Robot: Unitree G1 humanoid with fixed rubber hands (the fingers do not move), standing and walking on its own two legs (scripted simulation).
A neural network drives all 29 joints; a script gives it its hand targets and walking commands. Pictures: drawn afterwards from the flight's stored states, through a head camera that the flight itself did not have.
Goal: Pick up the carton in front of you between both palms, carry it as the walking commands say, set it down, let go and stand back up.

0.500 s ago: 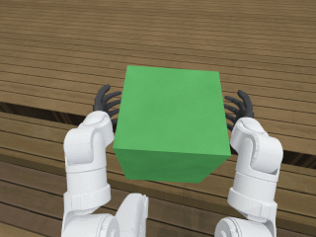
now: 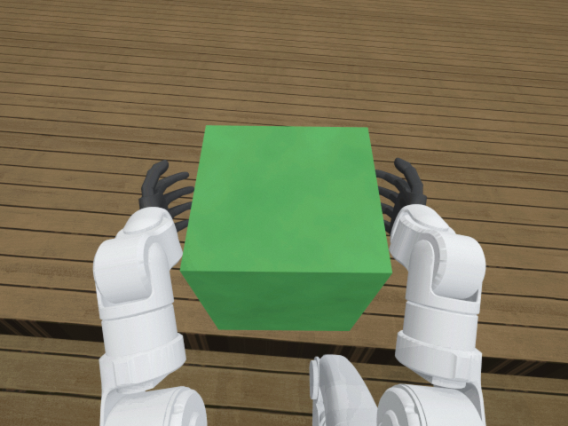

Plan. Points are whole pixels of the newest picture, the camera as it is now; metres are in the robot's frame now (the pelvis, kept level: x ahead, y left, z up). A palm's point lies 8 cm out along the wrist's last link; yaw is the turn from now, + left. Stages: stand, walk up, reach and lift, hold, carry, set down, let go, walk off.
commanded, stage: carry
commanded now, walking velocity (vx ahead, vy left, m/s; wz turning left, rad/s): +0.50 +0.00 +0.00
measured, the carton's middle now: (285, 239) +0.36 -0.01 +0.08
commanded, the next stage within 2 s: none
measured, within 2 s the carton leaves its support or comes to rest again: neither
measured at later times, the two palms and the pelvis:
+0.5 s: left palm (189, 25) +0.64 +0.13 +0.27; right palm (374, 34) +0.67 -0.17 +0.25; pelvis +0.32 -0.04 +0.12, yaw +1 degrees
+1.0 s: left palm out of the picture +1.00 +0.15 +0.39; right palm out of the picture +0.99 -0.15 +0.40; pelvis +0.65 +0.01 +0.24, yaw -1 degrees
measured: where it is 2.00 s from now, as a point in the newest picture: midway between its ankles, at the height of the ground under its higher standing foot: (267, 160)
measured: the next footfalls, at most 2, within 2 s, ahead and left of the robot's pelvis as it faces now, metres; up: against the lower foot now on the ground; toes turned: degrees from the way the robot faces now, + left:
right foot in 0.18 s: +0.32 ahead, -0.12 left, +0.12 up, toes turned -5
left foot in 0.70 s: +0.72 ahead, +0.07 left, +0.24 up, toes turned +6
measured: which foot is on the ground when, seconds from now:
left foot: down 0.00-0.26, up 0.28-0.68, down 0.70-1.00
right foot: up 0.00-0.16, down 0.18-0.70, up 0.72-1.00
